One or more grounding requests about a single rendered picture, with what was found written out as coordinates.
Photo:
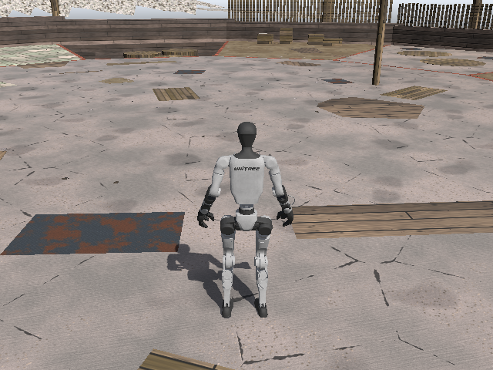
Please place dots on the right robot hand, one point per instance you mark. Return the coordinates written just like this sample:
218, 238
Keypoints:
289, 216

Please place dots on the right robot upper arm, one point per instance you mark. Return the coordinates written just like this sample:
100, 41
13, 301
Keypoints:
271, 163

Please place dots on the left robot shin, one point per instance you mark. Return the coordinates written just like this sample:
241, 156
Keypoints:
227, 281

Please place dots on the left robot upper arm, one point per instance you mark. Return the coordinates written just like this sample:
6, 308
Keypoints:
222, 163

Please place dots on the left robot forearm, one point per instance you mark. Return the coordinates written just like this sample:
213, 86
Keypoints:
207, 202

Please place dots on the right robot forearm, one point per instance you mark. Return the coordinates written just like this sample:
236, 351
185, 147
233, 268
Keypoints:
284, 202

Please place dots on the robot shin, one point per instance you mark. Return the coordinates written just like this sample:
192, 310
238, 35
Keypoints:
262, 280
227, 281

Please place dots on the right robot shin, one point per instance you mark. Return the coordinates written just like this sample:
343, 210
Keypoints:
262, 280

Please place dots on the left robot hand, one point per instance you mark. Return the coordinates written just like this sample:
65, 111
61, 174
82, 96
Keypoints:
202, 217

